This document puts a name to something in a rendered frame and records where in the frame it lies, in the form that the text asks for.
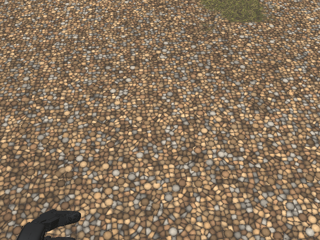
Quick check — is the left robot hand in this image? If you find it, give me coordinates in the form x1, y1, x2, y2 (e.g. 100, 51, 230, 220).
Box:
16, 209, 81, 240

